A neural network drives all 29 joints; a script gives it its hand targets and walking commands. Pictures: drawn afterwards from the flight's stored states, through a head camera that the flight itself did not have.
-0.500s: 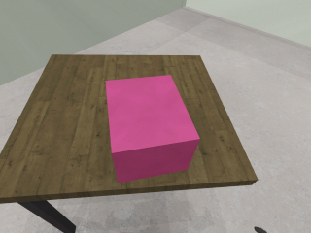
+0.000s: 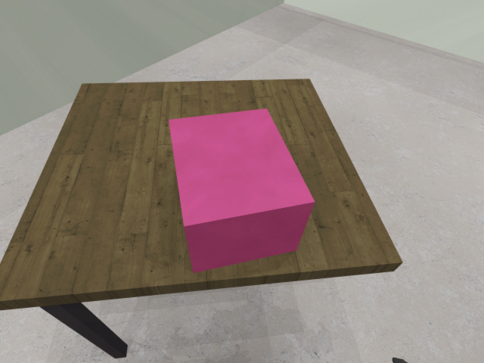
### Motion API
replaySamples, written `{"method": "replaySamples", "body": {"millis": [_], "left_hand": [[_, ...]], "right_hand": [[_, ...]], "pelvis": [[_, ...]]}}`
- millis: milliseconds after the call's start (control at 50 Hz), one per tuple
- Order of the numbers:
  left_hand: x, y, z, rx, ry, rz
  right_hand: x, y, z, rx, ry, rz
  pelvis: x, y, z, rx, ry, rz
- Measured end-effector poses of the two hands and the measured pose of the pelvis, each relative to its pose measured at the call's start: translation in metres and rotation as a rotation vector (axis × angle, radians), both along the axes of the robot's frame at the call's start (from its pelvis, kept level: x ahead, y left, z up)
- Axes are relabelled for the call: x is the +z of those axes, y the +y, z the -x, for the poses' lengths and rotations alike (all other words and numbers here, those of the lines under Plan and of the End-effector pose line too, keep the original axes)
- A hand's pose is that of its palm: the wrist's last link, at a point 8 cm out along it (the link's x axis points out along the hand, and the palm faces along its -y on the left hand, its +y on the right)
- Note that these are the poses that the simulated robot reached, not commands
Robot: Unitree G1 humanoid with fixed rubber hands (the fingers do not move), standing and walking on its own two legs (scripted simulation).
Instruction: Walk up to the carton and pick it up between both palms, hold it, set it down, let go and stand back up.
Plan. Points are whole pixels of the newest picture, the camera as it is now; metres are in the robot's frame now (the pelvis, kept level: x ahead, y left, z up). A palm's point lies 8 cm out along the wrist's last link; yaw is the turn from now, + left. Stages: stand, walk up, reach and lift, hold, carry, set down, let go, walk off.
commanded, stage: stand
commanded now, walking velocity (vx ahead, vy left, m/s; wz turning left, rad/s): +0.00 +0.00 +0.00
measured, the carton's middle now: (232, 185) +0.44 +0.02 +0.01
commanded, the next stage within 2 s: none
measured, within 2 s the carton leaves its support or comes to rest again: neither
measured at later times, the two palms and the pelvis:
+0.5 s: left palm out of the picture +0.05 +0.29 -0.13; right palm out of the picture +0.06 -0.30 -0.11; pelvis -0.01 +0.00 +0.00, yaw +0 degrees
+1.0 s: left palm out of the picture +0.07 +0.29 -0.13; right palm out of the picture +0.07 -0.30 -0.11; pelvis +0.00 +0.00 +0.00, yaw +0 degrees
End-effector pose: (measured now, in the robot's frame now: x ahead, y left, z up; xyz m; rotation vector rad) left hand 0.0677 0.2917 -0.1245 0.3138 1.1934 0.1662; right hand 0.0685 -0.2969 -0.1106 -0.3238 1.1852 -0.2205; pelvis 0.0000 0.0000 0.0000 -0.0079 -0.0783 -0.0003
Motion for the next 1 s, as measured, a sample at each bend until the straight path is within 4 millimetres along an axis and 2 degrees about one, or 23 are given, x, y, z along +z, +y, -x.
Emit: {"method": "replaySamples", "body": {"millis": [200, 380, 580, 800, 1000], "left_hand": [[-0.004, 0.001, 0.015, -0.004, 0.036, 0.009], [-0.004, -0.001, 0.024, 0.006, 0.052, 0.010], [-0.002, -0.003, 0.019, 0.003, 0.041, 0.006], [-0.001, -0.002, 0.013, 0.006, 0.048, 0.000], [-0.002, -0.002, 0.001, -0.002, 0.045, -0.001]], "right_hand": [[0.002, -0.007, 0.018, -0.022, 0.037, 0.017], [-0.001, -0.005, 0.015, -0.019, 0.039, 0.006], [-0.002, -0.004, 0.005, -0.015, 0.016, -0.008], [-0.002, -0.007, 0.004, -0.023, 0.032, -0.003], [0.000, -0.008, -0.001, -0.027, 0.036, -0.002]], "pelvis": [[0.000, 0.002, 0.006, 0.000, 0.009, -0.005], [0.000, 0.001, 0.008, 0.002, 0.008, 0.000], [0.000, 0.000, 0.008, 0.003, 0.012, -0.001], [0.001, -0.002, 0.003, 0.000, 0.015, -0.004], [0.001, -0.003, -0.003, 0.000, 0.020, -0.003]]}}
